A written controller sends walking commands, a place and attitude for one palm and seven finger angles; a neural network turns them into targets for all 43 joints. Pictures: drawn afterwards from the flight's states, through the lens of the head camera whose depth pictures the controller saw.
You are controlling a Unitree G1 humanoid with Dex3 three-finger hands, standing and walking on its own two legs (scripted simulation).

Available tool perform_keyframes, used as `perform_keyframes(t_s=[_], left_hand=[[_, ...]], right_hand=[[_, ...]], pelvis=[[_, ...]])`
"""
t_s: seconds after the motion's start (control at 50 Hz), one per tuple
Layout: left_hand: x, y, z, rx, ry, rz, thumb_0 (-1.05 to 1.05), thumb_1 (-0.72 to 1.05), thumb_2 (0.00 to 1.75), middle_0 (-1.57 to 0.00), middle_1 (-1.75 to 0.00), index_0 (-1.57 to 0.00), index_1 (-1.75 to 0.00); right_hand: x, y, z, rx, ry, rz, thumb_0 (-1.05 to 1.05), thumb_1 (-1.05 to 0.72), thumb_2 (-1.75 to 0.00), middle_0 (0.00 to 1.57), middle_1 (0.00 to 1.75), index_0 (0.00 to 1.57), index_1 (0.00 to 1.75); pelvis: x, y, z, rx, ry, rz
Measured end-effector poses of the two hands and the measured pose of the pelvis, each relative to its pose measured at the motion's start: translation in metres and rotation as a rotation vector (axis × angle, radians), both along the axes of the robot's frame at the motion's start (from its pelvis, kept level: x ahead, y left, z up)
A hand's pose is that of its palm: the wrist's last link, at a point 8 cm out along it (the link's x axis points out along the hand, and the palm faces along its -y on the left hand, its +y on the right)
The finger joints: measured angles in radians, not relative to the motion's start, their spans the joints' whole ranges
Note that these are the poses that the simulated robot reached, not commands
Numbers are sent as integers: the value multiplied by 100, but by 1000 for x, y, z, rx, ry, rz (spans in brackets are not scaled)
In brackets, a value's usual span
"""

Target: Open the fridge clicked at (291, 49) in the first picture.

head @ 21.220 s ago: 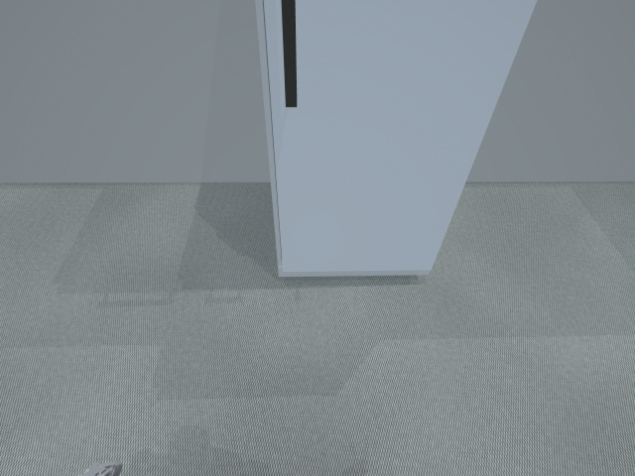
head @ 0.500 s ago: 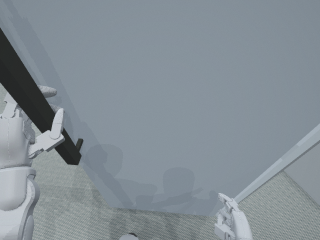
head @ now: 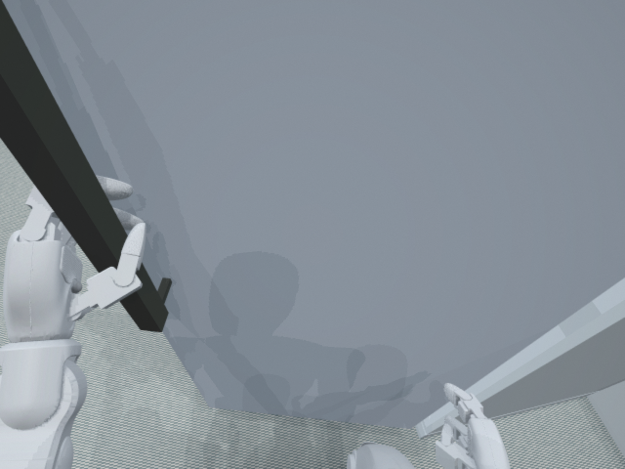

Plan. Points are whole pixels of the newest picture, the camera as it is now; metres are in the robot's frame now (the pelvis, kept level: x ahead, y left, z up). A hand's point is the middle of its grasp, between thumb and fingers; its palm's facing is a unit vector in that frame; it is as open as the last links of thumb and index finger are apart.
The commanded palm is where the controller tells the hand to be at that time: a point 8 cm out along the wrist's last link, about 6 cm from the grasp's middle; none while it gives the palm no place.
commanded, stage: walk backward, drawing the door open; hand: left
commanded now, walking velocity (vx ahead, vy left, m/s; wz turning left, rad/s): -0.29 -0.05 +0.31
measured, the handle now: (96, 187) +0.30 +0.21 +0.23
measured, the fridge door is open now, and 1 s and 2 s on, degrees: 73 77 72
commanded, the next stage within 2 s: stop walking and hold the door back in 0.04 s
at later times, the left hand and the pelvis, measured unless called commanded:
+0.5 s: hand (110, 333) +0.20 +0.18 +0.18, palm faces +0.50 -0.82 -0.28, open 6.1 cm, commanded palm +0.18 +0.24 +0.16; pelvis -0.10 -0.11 +0.00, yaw +12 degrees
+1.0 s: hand (120, 297) +0.23 +0.19 +0.18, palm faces +0.43 -0.87 -0.25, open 6.2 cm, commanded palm +0.18 +0.24 +0.16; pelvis -0.14 -0.10 -0.01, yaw +8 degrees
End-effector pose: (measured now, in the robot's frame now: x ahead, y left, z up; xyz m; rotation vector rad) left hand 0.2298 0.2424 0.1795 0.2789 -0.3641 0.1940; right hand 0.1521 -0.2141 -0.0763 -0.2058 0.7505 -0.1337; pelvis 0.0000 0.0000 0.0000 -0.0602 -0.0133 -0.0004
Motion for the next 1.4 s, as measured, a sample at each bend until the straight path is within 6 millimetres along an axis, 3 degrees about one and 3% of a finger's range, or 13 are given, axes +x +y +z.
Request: perform_keyframes(t_s=[0.14, 0.2, 0.28, 0.42, 0.52, 0.6, 0.7, 0.86, 0.94, 1.04, 1.16, 1.26, 1.4], left_hand=[[-47, -13, 2, 14, 42, 162, -7, 59, 81, -45, -140, -24, -138], [-68, -18, 2, 54, 23, 256, -10, 56, 80, -46, -140, -24, -135], [-86, -23, 2, 64, 46, 321, -14, 54, 79, -45, -140, -31, -136], [-84, -23, 4, 43, 96, 331, -17, 53, 81, -46, -140, -39, -139], [-73, -23, 5, -12, 123, 325, -14, 55, 80, -45, -140, -41, -140], [-64, -22, 5, -56, 118, 298, -11, 57, 80, -45, -140, -40, -140], [-54, -18, 3, -81, 82, 222, -8, 59, 79, -45, -140, -39, -140], [-48, -16, 5, -83, 112, 197, -7, 62, 76, -45, -140, -37, -140], [-44, -16, 5, -54, 112, 209, -9, 61, 76, -45, -140, -36, -140], [-42, -16, 4, -13, 92, 253, -11, 59, 76, -45, -140, -34, -140], [-42, -17, 4, -51, 87, 252, -9, 59, 78, -45, -140, -36, -140], [-39, -14, 3, -56, 56, 203, -8, 58, 78, -45, -140, -38, -140], [-25, -5, 3, -146, 102, 193, -9, 41, 72, -45, -140, -42, -140]], right_hand=[[1, -2, -11, 95, -41, 133, 1, -90, -90, 20, 30, 21, 30], [1, -22, -25, 109, -48, 179, 1, -90, -90, 20, 30, 21, 30], [-10, -60, -34, 49, 25, 188, 1, -90, -90, 20, 30, 21, 30], [-36, -123, -24, -50, 59, 147, 1, -91, -90, 20, 30, 20, 30], [-63, -147, -13, -98, 60, 122, 1, -91, -90, 20, 30, 20, 30], [-91, -145, -6, -122, 69, 107, 1, -91, -90, 19, 30, 20, 30], [-132, -126, -10, -119, 69, 68, 1, -91, -90, 19, 30, 20, 30], [-195, -80, -32, -2, 269, 68, 0, -92, -90, 20, 30, 20, 30], [-193, -91, -40, -9, 285, 63, 0, -95, -90, 20, 30, 21, 30], [-165, -114, -54, -12, 235, 56, 0, -93, -90, 20, 30, 21, 30], [-131, -129, -34, -83, 141, 65, 1, -92, -90, 20, 30, 20, 30], [-113, -126, -15, -129, 58, 72, 1, -91, -90, 20, 30, 20, 30], [-114, -101, 0, -71, -73, 127, 1, -91, -90, 20, 30, 20, 30]], pelvis=[[-26, -44, -3, -1, 3, 57], [-36, -69, -15, 34, 5, 74], [-54, -85, -9, 70, -9, 104], [-83, -103, -1, 125, -16, 185], [-108, -105, 3, 133, 1, 204], [-126, -99, 4, 133, 21, 196], [-149, -85, -5, 70, 9, 178], [-151, -85, 3, 24, -3, 170], [-147, -92, -2, 35, -3, 145], [-144, -104, -18, 33, -11, 147], [-145, -102, -13, 57, -18, 150], [-142, -92, -15, 46, -21, 138], [-141, -81, -14, 63, 25, 129]])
